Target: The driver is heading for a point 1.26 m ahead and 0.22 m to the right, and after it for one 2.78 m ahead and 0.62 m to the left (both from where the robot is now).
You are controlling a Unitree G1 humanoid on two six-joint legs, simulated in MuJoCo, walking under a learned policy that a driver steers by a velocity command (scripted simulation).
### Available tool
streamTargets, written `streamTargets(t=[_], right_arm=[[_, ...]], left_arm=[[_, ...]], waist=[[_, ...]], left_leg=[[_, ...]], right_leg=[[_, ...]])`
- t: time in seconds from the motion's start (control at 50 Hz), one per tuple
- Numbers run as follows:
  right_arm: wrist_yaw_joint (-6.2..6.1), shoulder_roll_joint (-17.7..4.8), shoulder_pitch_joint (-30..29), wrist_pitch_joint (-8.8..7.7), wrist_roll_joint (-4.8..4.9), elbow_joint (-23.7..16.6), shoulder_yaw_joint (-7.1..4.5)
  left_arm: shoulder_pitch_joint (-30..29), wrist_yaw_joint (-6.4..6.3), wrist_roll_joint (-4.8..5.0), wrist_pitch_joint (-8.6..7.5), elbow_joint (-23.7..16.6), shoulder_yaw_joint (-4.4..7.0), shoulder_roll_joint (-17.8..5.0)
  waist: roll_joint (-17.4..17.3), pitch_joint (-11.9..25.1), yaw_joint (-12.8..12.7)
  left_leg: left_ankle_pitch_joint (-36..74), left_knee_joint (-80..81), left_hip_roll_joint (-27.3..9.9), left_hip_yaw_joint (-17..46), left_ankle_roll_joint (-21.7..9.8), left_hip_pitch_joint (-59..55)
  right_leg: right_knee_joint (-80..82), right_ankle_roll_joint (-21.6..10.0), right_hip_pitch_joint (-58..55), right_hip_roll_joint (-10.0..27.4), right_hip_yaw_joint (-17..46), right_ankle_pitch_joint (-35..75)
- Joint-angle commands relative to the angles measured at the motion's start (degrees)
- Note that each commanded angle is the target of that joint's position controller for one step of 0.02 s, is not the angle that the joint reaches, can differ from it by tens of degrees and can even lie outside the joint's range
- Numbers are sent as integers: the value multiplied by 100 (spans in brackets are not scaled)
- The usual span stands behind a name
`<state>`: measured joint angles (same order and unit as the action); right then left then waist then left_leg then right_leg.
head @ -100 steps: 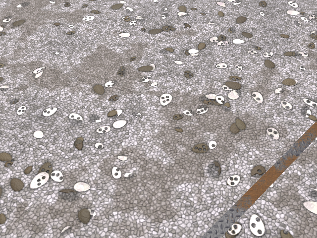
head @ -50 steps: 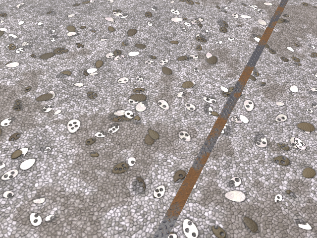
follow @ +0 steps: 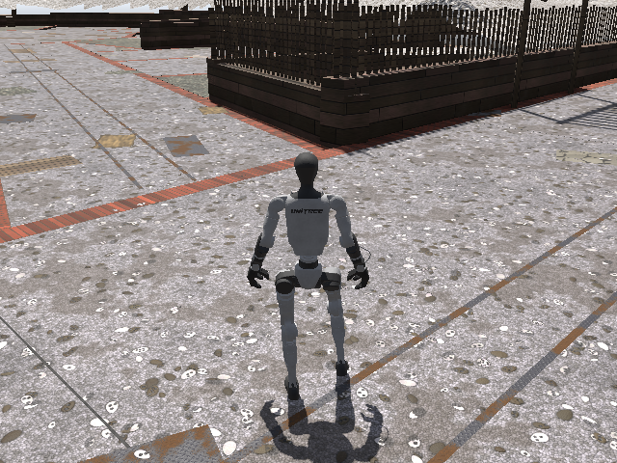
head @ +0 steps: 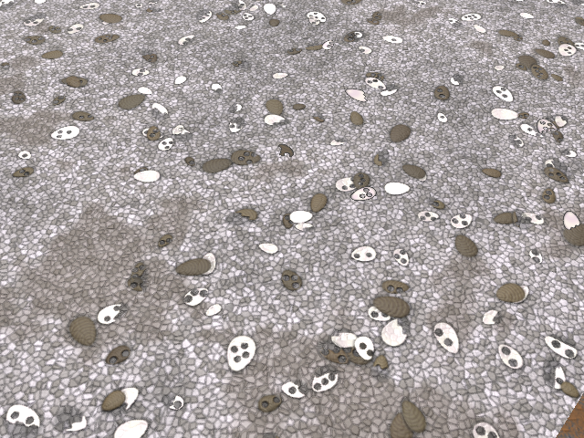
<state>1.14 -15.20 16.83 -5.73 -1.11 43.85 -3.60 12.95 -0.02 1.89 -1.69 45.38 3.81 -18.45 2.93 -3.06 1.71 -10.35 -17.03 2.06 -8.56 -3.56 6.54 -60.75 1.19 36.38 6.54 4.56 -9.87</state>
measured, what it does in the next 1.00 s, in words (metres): walks ahead, turning right: right foot, then left foot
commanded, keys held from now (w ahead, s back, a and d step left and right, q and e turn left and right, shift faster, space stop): w+e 0.52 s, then w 0.12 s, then w+q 0.36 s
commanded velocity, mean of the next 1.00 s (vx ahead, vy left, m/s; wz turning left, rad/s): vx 0.50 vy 0.00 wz -0.27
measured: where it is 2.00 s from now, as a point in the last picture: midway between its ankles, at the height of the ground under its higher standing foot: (338, 220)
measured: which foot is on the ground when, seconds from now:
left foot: down 0.00-0.30, up 0.32-0.76, down 0.78-1.00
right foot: up 0.00-0.26, down 0.28-0.78, up 0.80-1.00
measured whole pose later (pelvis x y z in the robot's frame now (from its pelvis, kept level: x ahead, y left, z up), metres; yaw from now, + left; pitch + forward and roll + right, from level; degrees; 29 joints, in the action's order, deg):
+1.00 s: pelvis +0.58 -0.09 +0.00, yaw -16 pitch +1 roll +0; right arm 1.6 -15.6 18.6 -4.5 0.5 43.3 -2.5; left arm 11.3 0.0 -0.8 -4.9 39.6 2.4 -17.1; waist 1.7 -2.3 2.0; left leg -8.3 -20.4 6.1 3.6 -5.2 12.8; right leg -57.5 0.6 30.1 2.4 3.8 -17.2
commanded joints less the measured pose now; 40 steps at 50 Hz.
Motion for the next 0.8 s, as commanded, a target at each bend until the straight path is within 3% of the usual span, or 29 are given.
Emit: streamTargets(t=[0.02, 0.1, 0.18, 0.24, 0.26, 0.28, 0.3, 0.32, 0.34, 0.36, 0.38, 0.4, 0.42, 0.48, 0.52, 0.58, 0.64, 0.72, 0.74, 0.76, 0.78, 0.8], right_arm=[[-86, -702, -413, -139, -12, -312, -176], [-155, -954, -144, -46, 57, -139, -249], [-173, -1104, 124, 137, 182, 44, -318], [-227, -1340, -27, 272, 240, 10, -378], [-240, -1383, -97, 321, 263, -18, -384], [-253, -1312, -184, 333, 293, -49, -339], [-253, -913, 17, 266, 114, -162, -189], [-185, -344, 334, 85, 62, -475, 0], [-97, -911, -282, -125, 239, -528, -87], [-61, -1000, -690, -222, 402, -689, -104], [-102, -912, -717, -260, 313, -667, -81], [-141, -968, -688, -239, 146, -605, -121], [-131, -976, -576, -178, 94, -578, -141], [-127, -774, -545, -20, 15, -594, -98], [-136, -633, -968, 22, 12, -730, -32], [-63, -444, -1508, -19, 56, -792, 70], [30, -533, -1890, -97, 140, -883, 61], [103, -760, -1788, -138, 172, -899, -13], [104, -818, -1597, -138, 181, -861, -42], [88, -929, -1122, -138, 173, -728, -116], [71, -1122, -372, -137, 141, -533, -210], [81, -1512, 412, -129, 92, -460, -283]], left_arm=[[106, 37, -35, -31, -278, 24, -144], [-680, 203, -67, -83, -563, -76, 3], [-1181, 343, -70, -80, -914, -85, -46], [-814, 383, -60, -27, -1012, 48, -291], [-232, 361, -40, -1, -909, 169, -495], [693, 284, -29, 22, -688, 356, -798], [1347, 151, -8, 99, -550, 522, -1335], [969, 163, -14, 21, -760, 540, -1694], [1008, 224, -44, -78, -849, 382, -1156], [863, 229, -81, -158, -810, 310, -903], [516, 234, -68, -205, -816, 265, -769], [198, 207, -74, -223, -871, 207, -559], [41, 171, -147, -226, -967, 172, -505], [81, 70, -120, -244, -944, 210, -649], [217, -12, -98, -221, -882, 247, -783], [401, -70, -83, -173, -770, 216, -729], [763, -59, -75, -167, -568, 199, -731], [833, -60, -112, -135, -403, 217, -781], [770, -62, -116, -120, -389, 221, -794], [668, -65, -125, -100, -393, 209, -776], [665, -80, -177, -80, -426, 151, -656], [989, -112, -306, -91, -549, 36, -398]], waist=[[-624, -36, -161], [-434, -298, 156], [-434, -403, 271], [-719, 111, -105], [-752, 473, -457], [-627, 957, -980], [311, 1427, -1083], [1370, 2091, -449], [433, 2246, -893], [192, 1451, -841], [-354, 871, -524], [-356, 676, -336], [-188, 588, -184], [-184, 469, -87], [-134, 306, -206], [123, 276, -494], [190, 197, -706], [367, 82, -598], [408, 123, -478], [347, 388, -200], [162, 996, 139], [-746, 1891, 248]], left_leg=[[1238, 1072, -1505, 518, -708, 66], [1377, 1113, -1652, 80, -656, -326], [2015, 690, -1884, -134, -561, -1190], [4649, -423, -1866, -358, -366, -1458], [5244, -1297, -1774, -436, -275, -1338], [4890, -2573, -1538, -565, -68, -720], [1986, -4412, -1167, -534, 219, 835], [-2328, -6339, 171, 431, 553, 3139], [-2203, -6541, -104, 1512, 403, 3733], [-1719, -6246, -334, 1459, 263, 3966], [-1293, -5666, -600, 1420, 242, 3773], [-1041, -5152, -777, 1419, 292, 3419], [-854, -4969, -853, 1435, 351, 3063], [-543, -4262, -811, 1239, 648, 2820], [85, -3436, -705, 1145, 806, 2852], [1395, -2035, -488, 1016, 835, 2365], [1821, -1484, -409, 1064, 714, 2217], [1039, -1206, -461, 1066, 267, 2507], [756, -1150, -389, 963, 131, 2308], [711, -991, -210, 788, -43, 1688], [962, -1081, -298, 916, -274, 567], [1165, -1202, -1286, 2452, -824, -1118]], right_leg=[[734, 36, 122, 134, 202, 923], [1853, -79, 162, 53, -252, 1408], [2365, -340, 462, -61, -560, 807], [2394, -670, -432, -580, -1047, -12], [2440, -831, -1198, -836, -1169, -165], [2843, -1063, -2611, -1062, -1107, 164], [2937, -1431, -4279, -148, 413, 415], [3864, -2649, -5835, 1125, 3874, -807], [4476, -2476, -5864, 1251, 4162, -1177], [4518, -2225, -5235, 1084, 3334, -903], [4497, -2012, -4360, 811, 2639, -199], [4519, -1896, -3773, 596, 2133, 450], [4624, -1874, -3346, 455, 1888, 907], [4795, -1901, -2716, 263, 1384, 1772], [4822, -1769, -2456, 61, 1085, 1757], [4753, -1429, -2275, -217, 672, 1178], [4659, -1365, -2555, 40, 928, 713], [4297, -1234, -3546, 577, 1139, 1250], [4080, -1164, -3693, 581, 1057, 1872], [3495, -1052, -3751, 398, 812, 2891], [2436, -898, -3511, 102, 502, 3314], [658, -640, -2384, -404, 192, 1710]])
Velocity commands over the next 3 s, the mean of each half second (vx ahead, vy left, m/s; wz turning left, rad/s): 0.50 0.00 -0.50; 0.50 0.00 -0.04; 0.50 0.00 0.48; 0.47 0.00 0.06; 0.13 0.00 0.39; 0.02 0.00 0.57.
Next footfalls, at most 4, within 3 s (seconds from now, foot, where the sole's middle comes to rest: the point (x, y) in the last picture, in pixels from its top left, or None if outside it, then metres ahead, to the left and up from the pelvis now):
0.28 right None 0.32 -0.15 -0.78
0.78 left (306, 365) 0.65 -0.05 -0.78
1.30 right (398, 288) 0.87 -0.30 -0.78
1.78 left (293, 214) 1.13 -0.03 -0.78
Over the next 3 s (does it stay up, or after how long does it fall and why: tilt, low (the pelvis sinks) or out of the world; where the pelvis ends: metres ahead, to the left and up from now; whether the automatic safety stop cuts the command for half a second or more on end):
stays up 1.19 -0.11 0.00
